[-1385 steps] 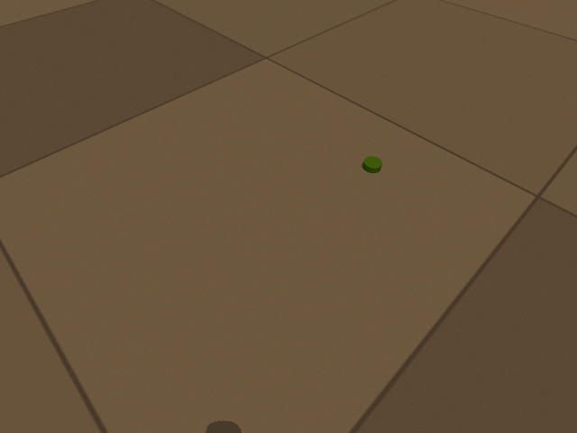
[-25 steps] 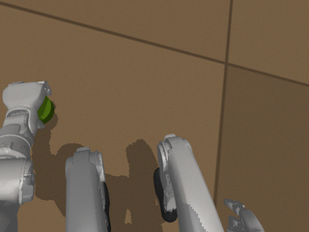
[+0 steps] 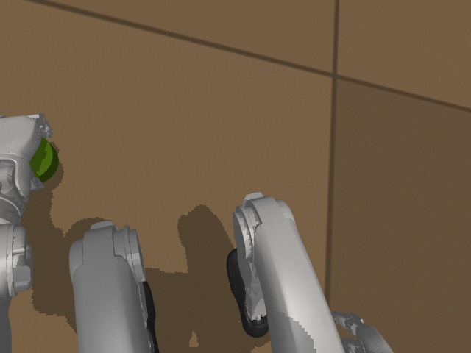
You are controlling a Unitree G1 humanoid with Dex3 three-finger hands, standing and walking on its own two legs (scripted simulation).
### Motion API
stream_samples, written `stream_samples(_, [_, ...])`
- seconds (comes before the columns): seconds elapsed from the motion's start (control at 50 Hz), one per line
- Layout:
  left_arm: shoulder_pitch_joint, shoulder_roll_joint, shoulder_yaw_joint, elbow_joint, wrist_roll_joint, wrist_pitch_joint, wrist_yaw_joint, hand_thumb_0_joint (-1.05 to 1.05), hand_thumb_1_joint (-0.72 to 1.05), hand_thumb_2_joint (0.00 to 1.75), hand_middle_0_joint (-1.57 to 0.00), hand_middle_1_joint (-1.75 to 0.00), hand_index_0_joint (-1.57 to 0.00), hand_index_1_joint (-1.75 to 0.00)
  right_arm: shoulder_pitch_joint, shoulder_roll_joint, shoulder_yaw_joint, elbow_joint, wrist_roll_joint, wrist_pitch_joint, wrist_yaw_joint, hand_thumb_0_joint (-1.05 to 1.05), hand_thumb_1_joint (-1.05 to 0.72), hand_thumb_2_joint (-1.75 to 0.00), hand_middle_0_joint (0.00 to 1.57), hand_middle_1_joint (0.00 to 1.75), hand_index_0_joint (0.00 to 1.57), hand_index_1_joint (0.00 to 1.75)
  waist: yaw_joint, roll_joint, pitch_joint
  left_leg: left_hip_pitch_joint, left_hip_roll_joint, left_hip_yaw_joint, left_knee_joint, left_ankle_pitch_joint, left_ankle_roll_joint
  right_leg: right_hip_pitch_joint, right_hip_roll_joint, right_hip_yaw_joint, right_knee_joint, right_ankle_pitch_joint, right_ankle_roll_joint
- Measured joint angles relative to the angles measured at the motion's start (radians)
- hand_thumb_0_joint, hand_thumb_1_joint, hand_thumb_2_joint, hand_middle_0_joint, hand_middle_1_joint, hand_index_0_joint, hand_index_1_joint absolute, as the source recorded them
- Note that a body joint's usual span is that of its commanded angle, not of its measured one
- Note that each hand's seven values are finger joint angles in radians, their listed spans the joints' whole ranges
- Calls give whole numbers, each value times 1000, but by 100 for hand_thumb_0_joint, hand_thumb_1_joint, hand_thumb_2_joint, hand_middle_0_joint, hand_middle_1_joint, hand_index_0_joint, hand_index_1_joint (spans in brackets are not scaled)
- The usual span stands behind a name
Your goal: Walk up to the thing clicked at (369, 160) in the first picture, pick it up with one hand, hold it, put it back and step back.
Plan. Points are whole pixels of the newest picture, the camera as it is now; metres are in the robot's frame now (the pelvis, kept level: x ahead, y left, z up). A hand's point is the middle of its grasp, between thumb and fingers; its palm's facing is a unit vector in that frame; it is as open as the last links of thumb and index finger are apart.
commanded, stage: crouch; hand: left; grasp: from above
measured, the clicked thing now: (26, 159) +0.46 +0.29 -0.20
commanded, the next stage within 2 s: lower in 0.04 s
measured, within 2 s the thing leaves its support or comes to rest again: rests again in 1.40 s
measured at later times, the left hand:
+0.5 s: hand (39, 165) +0.46 +0.28 -0.22, palm faces -0.46 -0.08 -0.88, open 10.7 cm
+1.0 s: hand (51, 163) +0.47 +0.27 -0.27, palm faces -0.44 -0.10 -0.89, open 10.7 cm
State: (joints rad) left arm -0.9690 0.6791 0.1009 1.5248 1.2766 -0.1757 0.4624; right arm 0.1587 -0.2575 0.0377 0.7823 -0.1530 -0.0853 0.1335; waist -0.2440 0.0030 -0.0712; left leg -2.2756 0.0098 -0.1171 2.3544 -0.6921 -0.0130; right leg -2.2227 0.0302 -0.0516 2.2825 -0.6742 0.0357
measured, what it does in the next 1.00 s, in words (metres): stands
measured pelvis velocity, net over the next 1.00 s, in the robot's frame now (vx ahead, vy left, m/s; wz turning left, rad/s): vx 0.00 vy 0.00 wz -0.09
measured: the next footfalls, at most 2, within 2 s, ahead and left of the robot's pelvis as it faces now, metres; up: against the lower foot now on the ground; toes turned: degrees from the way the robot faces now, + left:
none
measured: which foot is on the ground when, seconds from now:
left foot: down 0.00-1.00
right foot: down 0.00-1.00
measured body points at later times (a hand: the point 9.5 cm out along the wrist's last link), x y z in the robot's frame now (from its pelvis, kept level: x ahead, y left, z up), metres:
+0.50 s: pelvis +0.00 +0.00 -0.03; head +0.25 +0.07 +0.34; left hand +0.48 +0.28 -0.17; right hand +0.03 -0.28 -0.12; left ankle +0.08 +0.13 -0.31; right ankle +0.10 -0.12 -0.31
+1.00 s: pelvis +0.00 +0.00 -0.05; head +0.27 +0.08 +0.31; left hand +0.49 +0.27 -0.21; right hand +0.03 -0.26 -0.13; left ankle +0.08 +0.13 -0.31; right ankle +0.10 -0.12 -0.31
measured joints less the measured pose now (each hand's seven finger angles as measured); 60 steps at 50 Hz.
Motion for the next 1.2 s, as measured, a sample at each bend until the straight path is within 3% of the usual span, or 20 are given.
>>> stream_samples(0.34, [-11, 48, 0, 28, -5, -11, -1, 0, -14, 60, -51, -66, -64, -69, -14, -22, 39, -14, -9, -9, 13, 0, -91, -90, 20, 30, 20, 30, -18, -20, 48, -35, -2, -25, 66, -8, -5, -30, 6, -19, 52, 0, 3])
stream_samples(0.76, [-15, 130, 55, 105, 28, -26, 101, 0, -14, 59, -51, -66, -63, -69, -25, -31, 100, -21, -59, -56, 60, 0, -90, -90, 20, 30, 20, 30, -70, -57, 119, -81, -3, -68, 162, -25, -5, -61, 18, -52, 114, -1, 12])
stream_samples(1.2, [-52, 222, 46, 205, 30, -40, 172, 0, -13, 58, -51, -66, -64, -69, -53, -62, 177, -51, -95, -120, 103, 0, -90, -90, 20, 30, 20, 30, -112, -104, 184, -72, 2, -111, 203, -40, -5, -42, 33, -86, 121, 6, 19])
